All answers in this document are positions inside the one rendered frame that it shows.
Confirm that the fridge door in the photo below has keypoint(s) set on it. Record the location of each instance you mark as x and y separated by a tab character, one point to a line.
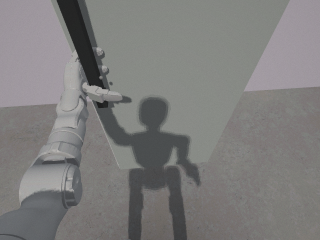
181	67

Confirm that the left robot forearm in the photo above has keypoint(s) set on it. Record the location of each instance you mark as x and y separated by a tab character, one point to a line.
67	135

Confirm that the left robot hand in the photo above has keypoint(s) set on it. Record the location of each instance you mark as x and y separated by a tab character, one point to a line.
75	79

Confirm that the robot left upper arm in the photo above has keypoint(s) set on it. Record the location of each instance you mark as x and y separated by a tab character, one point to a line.
47	192

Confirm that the handle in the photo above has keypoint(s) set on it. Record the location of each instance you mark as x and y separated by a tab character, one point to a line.
73	18

